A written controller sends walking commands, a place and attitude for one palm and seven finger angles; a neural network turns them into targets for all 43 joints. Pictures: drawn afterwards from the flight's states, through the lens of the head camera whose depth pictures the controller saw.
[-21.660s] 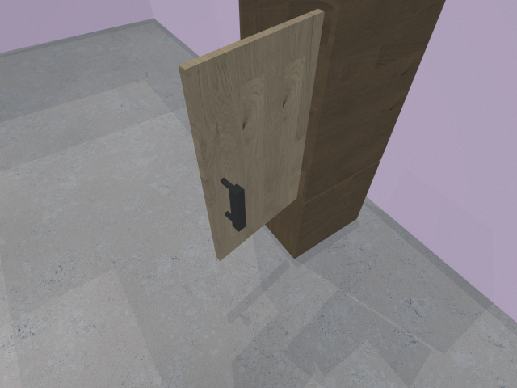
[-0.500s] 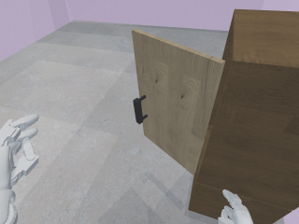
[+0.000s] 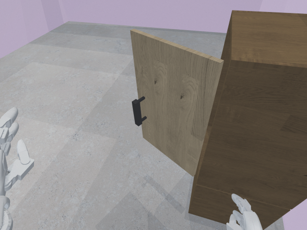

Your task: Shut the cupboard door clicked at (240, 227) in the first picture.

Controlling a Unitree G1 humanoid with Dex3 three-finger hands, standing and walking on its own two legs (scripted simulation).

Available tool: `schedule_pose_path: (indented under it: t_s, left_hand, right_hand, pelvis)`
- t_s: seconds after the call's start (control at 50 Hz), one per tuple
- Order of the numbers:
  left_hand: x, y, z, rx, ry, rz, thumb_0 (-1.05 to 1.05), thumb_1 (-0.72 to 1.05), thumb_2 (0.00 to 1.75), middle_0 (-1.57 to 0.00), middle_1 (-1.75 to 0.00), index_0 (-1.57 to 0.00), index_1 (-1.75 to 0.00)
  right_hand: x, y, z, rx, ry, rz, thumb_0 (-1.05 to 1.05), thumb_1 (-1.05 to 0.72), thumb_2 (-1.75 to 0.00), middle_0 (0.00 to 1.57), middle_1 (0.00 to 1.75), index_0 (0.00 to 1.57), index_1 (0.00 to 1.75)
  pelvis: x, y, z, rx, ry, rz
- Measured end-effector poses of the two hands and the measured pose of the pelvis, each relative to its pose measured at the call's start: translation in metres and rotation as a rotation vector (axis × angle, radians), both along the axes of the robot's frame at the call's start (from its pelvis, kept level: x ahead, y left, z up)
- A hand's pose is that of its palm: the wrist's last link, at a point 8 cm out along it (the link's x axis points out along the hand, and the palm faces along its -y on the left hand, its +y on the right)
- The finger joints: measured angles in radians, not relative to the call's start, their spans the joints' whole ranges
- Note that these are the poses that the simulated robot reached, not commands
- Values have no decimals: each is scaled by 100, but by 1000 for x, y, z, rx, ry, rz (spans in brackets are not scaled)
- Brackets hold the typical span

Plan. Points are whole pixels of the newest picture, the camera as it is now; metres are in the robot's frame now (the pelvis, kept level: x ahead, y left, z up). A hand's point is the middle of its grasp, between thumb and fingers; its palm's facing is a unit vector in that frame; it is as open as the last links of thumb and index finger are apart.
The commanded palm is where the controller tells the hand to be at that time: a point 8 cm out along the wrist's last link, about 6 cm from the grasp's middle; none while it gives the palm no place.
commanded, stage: step back with the hand held close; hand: left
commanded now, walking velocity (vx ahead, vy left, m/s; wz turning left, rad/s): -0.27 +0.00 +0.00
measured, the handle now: (140, 110) +0.62 +0.14 -0.10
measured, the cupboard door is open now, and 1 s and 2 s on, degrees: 63 63 63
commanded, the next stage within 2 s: stop stepping back and stand still in 1.72 s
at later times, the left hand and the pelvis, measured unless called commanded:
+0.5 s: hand (9, 177) +0.16 +0.29 +0.16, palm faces +0.44 -0.75 -0.50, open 7.4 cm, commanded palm +0.10 +0.32 +0.17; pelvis -0.05 +0.02 -0.01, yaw +0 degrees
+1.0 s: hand out of the picture +0.10 +0.28 +0.16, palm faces +0.50 -0.71 -0.49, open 7.4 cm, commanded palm +0.03 +0.31 +0.17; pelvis -0.11 +0.01 -0.03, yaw +1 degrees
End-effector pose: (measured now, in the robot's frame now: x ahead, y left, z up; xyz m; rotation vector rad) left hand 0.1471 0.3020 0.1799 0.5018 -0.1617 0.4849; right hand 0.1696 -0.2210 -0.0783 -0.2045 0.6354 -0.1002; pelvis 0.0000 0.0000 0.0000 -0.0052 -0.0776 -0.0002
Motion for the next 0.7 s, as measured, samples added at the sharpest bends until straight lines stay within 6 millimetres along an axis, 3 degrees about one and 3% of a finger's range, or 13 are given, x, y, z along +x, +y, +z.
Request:
schedule_pose_path:
  t_s: [0.14, 0.32, 0.48, 0.7]
  left_hand:
    - [3, 8, 5, 57, -4, -16, 1, 89, 89, -21, -30, -21, -30]
    - [-1, 16, -5, 86, 72, -84, 1, 89, 89, -21, -30, -22, -30]
    - [-26, 25, 1, 121, -13, -77, 1, 89, 89, -21, -30, -22, -30]
    - [-68, 18, -10, 98, -93, -48, 1, 89, 89, -21, -30, -21, -30]
  right_hand:
    - [-5, -4, -4, -10, 41, -16, 1, -90, -90, 20, 30, 20, 30]
    - [-30, -9, -5, -52, 100, -111, 1, -90, -90, 20, 30, 20, 29]
    - [-54, 0, -3, -55, 80, -101, 1, -90, -90, 20, 30, 20, 29]
    - [-90, -2, -11, -65, 72, -57, 1, -90, -90, 20, 30, 20, 30]
  pelvis:
    - [-7, 5, -2, -11, 61, 1]
    - [-21, 21, -5, 4, 89, -12]
    - [-44, 23, -12, 4, 80, -10]
    - [-77, 14, -22, -5, 68, 5]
